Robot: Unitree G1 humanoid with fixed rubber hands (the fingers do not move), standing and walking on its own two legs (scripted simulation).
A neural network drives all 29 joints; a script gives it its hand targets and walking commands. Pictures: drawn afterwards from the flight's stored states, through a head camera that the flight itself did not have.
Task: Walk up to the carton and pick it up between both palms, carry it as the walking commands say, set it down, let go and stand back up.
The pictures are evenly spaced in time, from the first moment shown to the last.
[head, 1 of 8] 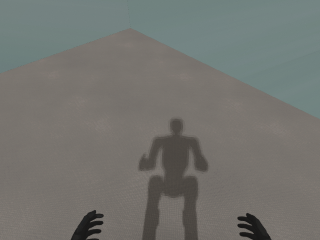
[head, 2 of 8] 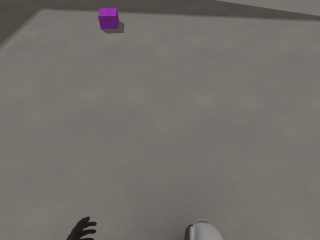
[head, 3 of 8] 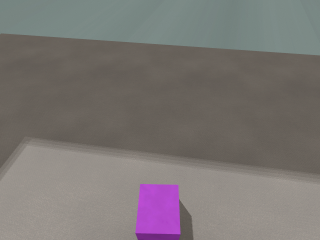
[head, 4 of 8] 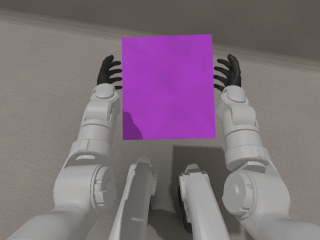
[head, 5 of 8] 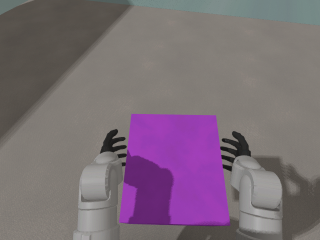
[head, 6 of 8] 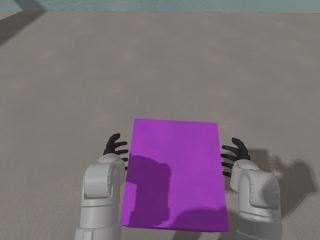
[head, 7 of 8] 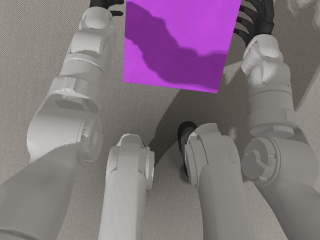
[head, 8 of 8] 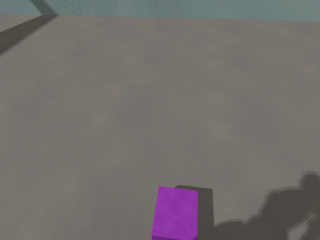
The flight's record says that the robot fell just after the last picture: no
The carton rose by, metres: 0.69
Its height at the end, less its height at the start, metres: +0.00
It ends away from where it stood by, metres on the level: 2.20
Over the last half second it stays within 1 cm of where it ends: yes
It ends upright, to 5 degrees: yes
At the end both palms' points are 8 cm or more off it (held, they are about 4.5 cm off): yes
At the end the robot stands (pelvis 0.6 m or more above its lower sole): yes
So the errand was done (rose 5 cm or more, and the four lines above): yes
